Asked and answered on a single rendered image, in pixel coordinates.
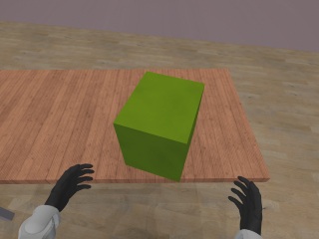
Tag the carton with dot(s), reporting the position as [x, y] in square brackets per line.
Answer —
[156, 124]

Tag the right robot forearm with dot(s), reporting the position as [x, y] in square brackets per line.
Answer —
[247, 234]

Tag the robot left hand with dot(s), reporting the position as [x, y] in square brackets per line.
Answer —
[67, 186]

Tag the robot right hand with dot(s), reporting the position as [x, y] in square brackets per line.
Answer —
[250, 209]

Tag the table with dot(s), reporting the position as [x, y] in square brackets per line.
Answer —
[51, 120]

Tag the left robot forearm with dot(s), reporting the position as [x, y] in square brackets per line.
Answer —
[42, 224]

